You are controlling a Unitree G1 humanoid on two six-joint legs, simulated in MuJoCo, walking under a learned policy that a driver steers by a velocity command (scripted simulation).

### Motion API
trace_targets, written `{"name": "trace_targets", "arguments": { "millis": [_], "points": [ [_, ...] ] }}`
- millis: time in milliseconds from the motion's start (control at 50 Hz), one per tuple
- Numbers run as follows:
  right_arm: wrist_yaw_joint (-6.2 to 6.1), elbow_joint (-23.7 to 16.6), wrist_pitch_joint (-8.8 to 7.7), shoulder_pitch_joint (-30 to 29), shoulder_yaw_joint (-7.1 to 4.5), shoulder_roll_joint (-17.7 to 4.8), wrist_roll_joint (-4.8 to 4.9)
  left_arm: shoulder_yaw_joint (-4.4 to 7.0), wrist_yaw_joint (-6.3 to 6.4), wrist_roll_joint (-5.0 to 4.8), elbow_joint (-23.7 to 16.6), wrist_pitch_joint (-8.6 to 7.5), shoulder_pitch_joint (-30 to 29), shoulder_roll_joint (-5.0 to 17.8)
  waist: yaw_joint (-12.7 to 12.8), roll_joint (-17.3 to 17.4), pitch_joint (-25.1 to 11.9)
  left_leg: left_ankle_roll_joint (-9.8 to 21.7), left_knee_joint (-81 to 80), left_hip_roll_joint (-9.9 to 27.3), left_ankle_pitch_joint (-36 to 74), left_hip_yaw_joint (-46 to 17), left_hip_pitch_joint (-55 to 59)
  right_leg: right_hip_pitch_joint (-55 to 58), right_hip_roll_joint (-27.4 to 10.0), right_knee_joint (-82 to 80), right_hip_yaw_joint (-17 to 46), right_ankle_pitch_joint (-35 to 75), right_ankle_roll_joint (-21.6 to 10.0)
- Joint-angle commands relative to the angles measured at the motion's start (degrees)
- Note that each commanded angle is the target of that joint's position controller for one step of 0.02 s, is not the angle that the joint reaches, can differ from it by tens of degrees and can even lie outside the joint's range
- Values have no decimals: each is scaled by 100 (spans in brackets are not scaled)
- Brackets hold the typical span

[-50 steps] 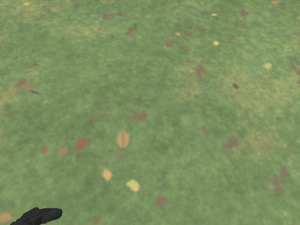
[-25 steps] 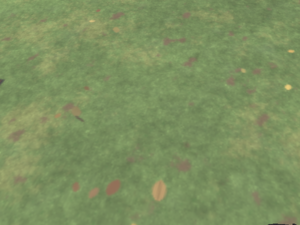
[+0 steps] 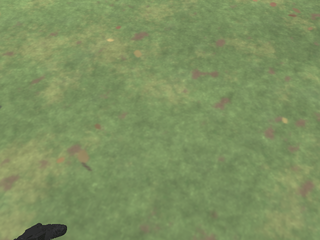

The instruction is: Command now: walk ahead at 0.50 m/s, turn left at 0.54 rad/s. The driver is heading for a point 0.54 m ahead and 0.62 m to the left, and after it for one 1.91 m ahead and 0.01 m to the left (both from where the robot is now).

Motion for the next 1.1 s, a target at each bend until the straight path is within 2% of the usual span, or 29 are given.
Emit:
{"name": "trace_targets", "arguments": {
  "millis": [20, 100, 120, 140, 160, 180, 200, 220, 240, 260, 280, 320, 360, 480, 560, 600, 620, 640, 660, 680, 700, 720, 740, 760, 780, 840, 880, 1000, 1100],
  "points": [
    [-69, -281, -56, 33, -280, -1031, 58, 76, -40, -78, -500, -99, -565, 347, 25, 577, -83, 734, -464, 1232, 792, -1059, -755, 1045, 387, -628, -202, 672, 3],
    [-100, -206, 39, 131, -281, -968, 60, 193, -79, -108, -535, -163, -495, 588, 165, 802, -149, 580, 273, 1451, 820, -1691, 1, 1273, 427, -1053, -53, -175, -246],
    [-96, -218, 69, 67, -269, -917, 53, 237, -64, -105, -458, -185, -181, 634, 343, 867, -242, 502, 529, 1377, 992, -1721, -7, 1720, 445, -1236, -153, -283, -368],
    [-80, -256, 71, 26, -206, -743, 27, 321, -24, -59, -348, -206, 353, 780, 610, 814, -603, 339, 1144, 1104, 1241, -1548, -181, 2642, 299, -1364, -135, -270, -567],
    [-58, -369, 50, 14, -84, -423, -58, 410, 29, 21, -278, -217, 1223, 1081, 978, 301, -1400, 127, 2656, 766, 560, -1109, -871, 4137, -621, -1188, 686, -433, -944],
    [-54, -487, -5, 817, 26, -106, 100, 526, 22, 40, -71, -121, 1742, 1470, 702, -1512, -2164, -277, 4465, 0, -2062, -307, -2870, 5986, -1920, -1593, 3211, -1550, -1895],
    [-73, -379, -22, 779, -61, -674, 141, 438, -11, -109, -112, -80, 1710, 992, 787, -1142, -1853, -366, 5281, 496, -2126, -383, -3608, 5811, -2054, -1923, 3895, -2817, -1856],
    [-71, -433, 6, 139, -159, -996, 119, 351, 15, -108, -167, -50, 1479, 650, 944, -547, -1081, -421, 5498, 693, -1583, -310, -3800, 5119, -1785, -2046, 3025, -2790, -1594],
    [-81, -502, 36, -199, -172, -972, 62, 309, 23, -46, -184, -19, 1188, 565, 858, -168, -630, -468, 5430, 876, -1171, -108, -3648, 4415, -1539, -2150, 2275, -2098, -1438],
    [-67, -578, 38, -411, -185, -893, 9, 275, 25, -20, -132, -1, 1013, 459, 755, -141, -293, -489, 5186, 1024, -903, -75, -3543, 3874, -1326, -2291, 1752, -1474, -1402],
    [-35, -599, 61, -407, -189, -771, 33, 241, 34, 20, -99, -12, 925, 372, 621, -285, -165, -479, 5012, 1170, -742, -41, -3298, 3500, -1147, -2449, 1287, -1095, -1332],
    [-2, -637, 129, -398, -142, -499, 81, 259, 22, -29, -9, -59, 883, 348, 536, -429, -79, -497, 4725, 1276, -633, 124, -3116, 3172, -1024, -2724, 709, -681, -1368],
    [14, -766, 167, -620, -103, -373, 41, 322, 19, -63, 101, -96, 924, 501, 532, -317, -1, -548, 4319, 1353, -388, 171, -3254, 3120, -1098, -2906, 339, -254, -1480],
    [206, -964, 80, -1444, -22, -260, 36, 413, 57, -96, 318, -27, 1033, 801, 764, -119, 99, -486, 2527, 1287, 1239, 541, -2941, 3329, -943, -2994, -903, 485, -1293],
    [323, -1215, 95, -1979, -36, -327, 55, 482, 68, -212, 499, 82, 1313, 1013, 849, -115, 270, -272, 1857, 1167, 1018, 789, -2829, 3876, -1152, -2823, -1242, 774, -1132],
    [349, -1275, 122, -1887, -119, -490, 17, 533, 89, -269, 524, 157, 1314, 1175, 666, -219, 115, -58, 1706, 896, 439, 1056, -2406, 4151, -1196, -2258, -1459, 2271, -1019],
    [343, -1229, 145, -1578, -202, -638, -4, 560, 110, -295, 518, 199, 1301, 1262, 445, -298, -129, 75, 1667, 675, 167, 1230, -1890, 4191, -1164, -1655, -1586, 3214, -951],
    [317, -1028, 166, -795, -344, -859, 5, 548, 133, -317, 495, 245, 1226, 1252, -25, -213, -534, 266, 1363, 419, 349, 1355, -803, 3913, -1019, -601, -1785, 3664, -815],
    [224, -722, 215, 271, -549, -1239, 37, 464, 166, -228, 450, 243, 1312, 1065, -499, 80, -1060, 507, 1241, 463, 471, 933, 918, 2832, -801, 908, -1839, 2806, -592],
    [129, -694, 212, 356, -660, -1945, 113, 195, 108, 72, 113, 156, 1746, 262, 29, 1721, -1439, 1406, 986, 2024, -110, -1994, 2862, 212, 116, 3076, -1737, -2287, -210],
    [152, -928, 102, 417, -512, -1637, 72, 142, 36, -85, 63, -52, 1535, 441, -170, 1457, -2518, 1964, -42, 2754, -1206, -4120, 3293, -542, 526, 4081, -333, -3441, -212],
    [181, -789, 15, 300, -368, -1158, -9, 260, -26, -358, 27, -150, 1070, 862, -318, 918, -1778, 1575, -186, 2612, -903, -3204, 2833, -998, 169, 4094, -157, -2889, -325],
    [182, -761, -37, 16, -309, -1006, -13, 217, -23, -380, -6, -196, 912, 787, -143, 740, -1193, 1348, -155, 2403, -431, -2388, 2038, -914, -97, 3685, -244, -2427, -424],
    [175, -761, -62, -405, -232, -805, -34, 221, 15, -255, 83, -188, 855, 752, 82, 443, -817, 1147, -175, 2206, 252, -1769, 1220, -582, -338, 3252, -268, -2073, -408],
    [169, -786, -95, -675, -155, -622, -105, 253, 13, -195, 159, -122, 969, 781, 291, 563, -649, 1057, -307, 2041, 874, -1327, 633, -156, -486, 2978, -215, -1825, -394],
    [158, -630, -236, -787, -149, -654, -147, 225, -15, -198, 334, 116, 1282, 556, 517, 556, -460, 1071, -779, 1961, 1511, -615, -129, 295, -529, 2644, -249, -1395, -260],
    [125, -466, -308, -719, -170, -727, -177, 200, 14, -185, 276, 202, 1013, 448, 464, 447, -170, 997, -1014, 1906, 1595, -169, -227, -9, -507, 2190, -178, -824, -161],
    [36, -155, -340, -536, -144, -773, -170, 133, -106, -210, 84, 129, 218, 218, 105, 446, 195, 528, -1256, 1714, 1517, 912, 63, 59, -137, 282, -327, 1027, -241],
    [-2, 177, -159, -124, -191, -864, -93, 72, -312, -190, -289, 105, -374, 130, -119, 365, 374, 451, -782, 2108, 2410, 1136, 1366, -532, 19, -389, -566, 369, -523]
  ]
}}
